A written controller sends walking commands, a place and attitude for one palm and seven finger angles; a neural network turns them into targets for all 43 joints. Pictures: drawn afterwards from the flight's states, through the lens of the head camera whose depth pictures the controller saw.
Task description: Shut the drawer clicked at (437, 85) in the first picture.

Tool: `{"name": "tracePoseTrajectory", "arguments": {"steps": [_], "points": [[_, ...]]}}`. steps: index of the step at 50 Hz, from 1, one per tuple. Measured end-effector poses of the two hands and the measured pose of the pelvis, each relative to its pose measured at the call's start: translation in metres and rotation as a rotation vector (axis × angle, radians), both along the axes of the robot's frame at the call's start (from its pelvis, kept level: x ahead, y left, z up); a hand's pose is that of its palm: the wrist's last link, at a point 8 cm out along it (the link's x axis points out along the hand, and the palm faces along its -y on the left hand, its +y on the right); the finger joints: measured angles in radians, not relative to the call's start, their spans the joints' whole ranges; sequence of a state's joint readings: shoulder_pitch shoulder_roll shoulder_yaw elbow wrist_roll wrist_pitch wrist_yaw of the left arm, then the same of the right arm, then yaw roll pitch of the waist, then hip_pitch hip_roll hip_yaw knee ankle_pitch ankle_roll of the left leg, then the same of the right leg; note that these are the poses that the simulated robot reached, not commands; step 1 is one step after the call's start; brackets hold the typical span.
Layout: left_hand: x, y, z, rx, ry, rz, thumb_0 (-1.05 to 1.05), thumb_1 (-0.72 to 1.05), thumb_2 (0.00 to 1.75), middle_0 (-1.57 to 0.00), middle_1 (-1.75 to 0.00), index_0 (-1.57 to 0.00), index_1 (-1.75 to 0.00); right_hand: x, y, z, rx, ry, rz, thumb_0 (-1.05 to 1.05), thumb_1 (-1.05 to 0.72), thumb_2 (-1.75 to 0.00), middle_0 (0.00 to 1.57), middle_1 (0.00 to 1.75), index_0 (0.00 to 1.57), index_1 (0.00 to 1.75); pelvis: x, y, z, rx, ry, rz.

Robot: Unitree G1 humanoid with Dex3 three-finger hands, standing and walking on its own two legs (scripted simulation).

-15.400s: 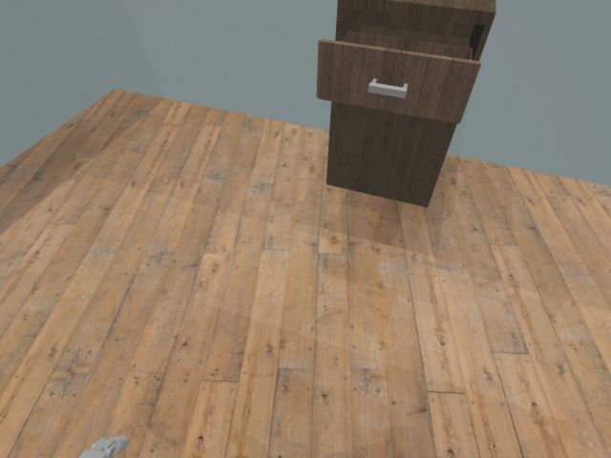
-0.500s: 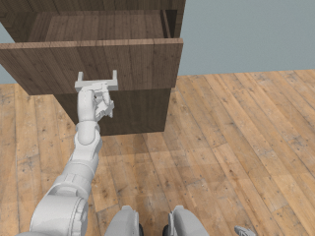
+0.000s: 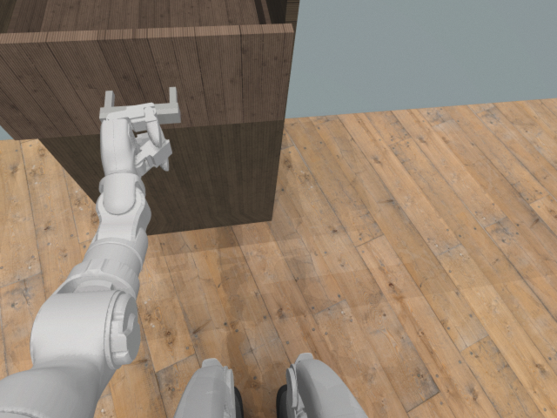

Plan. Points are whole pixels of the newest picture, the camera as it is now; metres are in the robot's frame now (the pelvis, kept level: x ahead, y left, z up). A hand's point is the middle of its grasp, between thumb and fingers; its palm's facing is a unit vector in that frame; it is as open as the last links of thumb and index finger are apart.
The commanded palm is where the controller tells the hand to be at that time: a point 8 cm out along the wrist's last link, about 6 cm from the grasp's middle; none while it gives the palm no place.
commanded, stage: push the drawer shut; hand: left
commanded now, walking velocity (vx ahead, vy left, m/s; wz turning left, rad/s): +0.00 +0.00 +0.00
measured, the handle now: (141, 105) +0.57 +0.16 +0.05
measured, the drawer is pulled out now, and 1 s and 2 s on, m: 0.08 0.00 0.00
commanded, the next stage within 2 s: pull the fist back off the drawer in 0.92 s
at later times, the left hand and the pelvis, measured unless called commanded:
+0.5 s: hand (167, 112) +0.56 +0.12 +0.05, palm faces +0.10 -0.99 -0.04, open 3.3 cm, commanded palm +0.56 +0.16 +0.05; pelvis +0.00 +0.01 -0.01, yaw -1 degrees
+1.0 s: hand (159, 98) +0.59 +0.13 +0.05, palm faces +0.08 -1.00 -0.05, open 3.1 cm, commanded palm +0.62 +0.16 +0.05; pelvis -0.01 +0.01 -0.02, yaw -1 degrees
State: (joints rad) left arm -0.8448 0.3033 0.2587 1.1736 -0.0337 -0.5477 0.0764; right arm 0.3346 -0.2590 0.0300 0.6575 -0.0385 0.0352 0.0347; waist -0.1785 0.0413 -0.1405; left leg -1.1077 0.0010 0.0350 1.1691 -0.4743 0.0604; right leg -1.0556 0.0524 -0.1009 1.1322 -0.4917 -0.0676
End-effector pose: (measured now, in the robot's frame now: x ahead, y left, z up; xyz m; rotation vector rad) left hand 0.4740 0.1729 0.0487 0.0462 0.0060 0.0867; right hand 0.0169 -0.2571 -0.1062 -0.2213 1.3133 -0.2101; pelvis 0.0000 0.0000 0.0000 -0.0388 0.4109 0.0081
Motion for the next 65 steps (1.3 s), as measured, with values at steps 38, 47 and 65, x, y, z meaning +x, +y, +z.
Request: {"name": "tracePoseTrajectory", "arguments": {"steps": [38,47,65], "points": [[0.085,0.005,0.0,-0.003,0.019,-0.01,0.02,0.79,1.02,-1.39,-1.6,-1.4,-1.6,-0.071,0.021,0.007,-0.016,0.227,-0.069,0.0,-0.91,-0.9,0.2,0.3,0.2,0.3,0.002,0.01,-0.016,-0.043,0.113,-0.002],[0.086,0.011,0.001,-0.003,0.036,0.0,0.02,0.7,1.02,-1.39,-1.6,-1.4,-1.6,-0.077,0.024,0.008,-0.027,0.213,-0.073,0.0,-0.91,-0.9,0.2,0.3,0.2,0.3,-0.004,0.01,-0.018,-0.054,0.115,0.005],[0.086,0.014,0.003,-0.014,0.03,-0.01,0.06,0.7,0.98,-1.39,-1.6,-1.4,-1.6,-0.093,0.029,0.007,-0.038,0.209,-0.065,0.0,-0.91,-0.9,0.2,0.3,0.2,0.3,-0.017,0.016,-0.025,-0.064,0.124,0.001]]}}
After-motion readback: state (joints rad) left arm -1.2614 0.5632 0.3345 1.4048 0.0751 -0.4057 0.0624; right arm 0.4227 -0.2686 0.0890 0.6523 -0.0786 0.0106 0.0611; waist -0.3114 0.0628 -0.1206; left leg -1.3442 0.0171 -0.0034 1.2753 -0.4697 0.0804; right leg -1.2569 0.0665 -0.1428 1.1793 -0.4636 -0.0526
